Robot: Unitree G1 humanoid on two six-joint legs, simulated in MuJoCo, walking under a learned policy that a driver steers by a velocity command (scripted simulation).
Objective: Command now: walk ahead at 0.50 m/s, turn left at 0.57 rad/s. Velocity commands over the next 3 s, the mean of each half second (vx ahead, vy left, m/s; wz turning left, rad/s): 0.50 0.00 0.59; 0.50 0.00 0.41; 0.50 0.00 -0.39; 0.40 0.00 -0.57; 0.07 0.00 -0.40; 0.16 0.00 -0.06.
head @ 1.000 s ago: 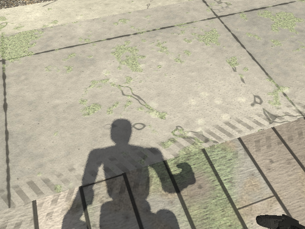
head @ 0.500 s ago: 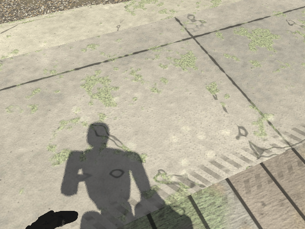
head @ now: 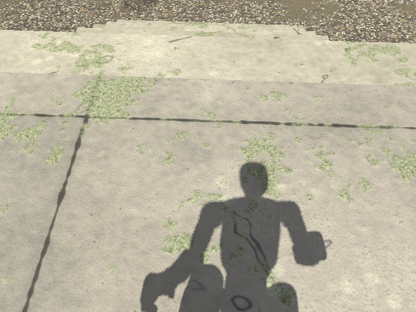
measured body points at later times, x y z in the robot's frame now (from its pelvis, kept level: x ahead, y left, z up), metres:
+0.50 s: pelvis +0.27 +0.06 +0.01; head +0.30 +0.09 +0.45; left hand +0.43 +0.35 -0.08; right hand +0.40 -0.21 -0.09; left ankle +0.18 +0.12 -0.74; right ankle +0.50 -0.05 -0.69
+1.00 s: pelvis +0.53 +0.13 +0.00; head +0.56 +0.16 +0.45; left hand +0.38 +0.37 -0.12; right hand +0.85 +0.05 -0.07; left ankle +0.59 +0.35 -0.70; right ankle +0.51 -0.02 -0.74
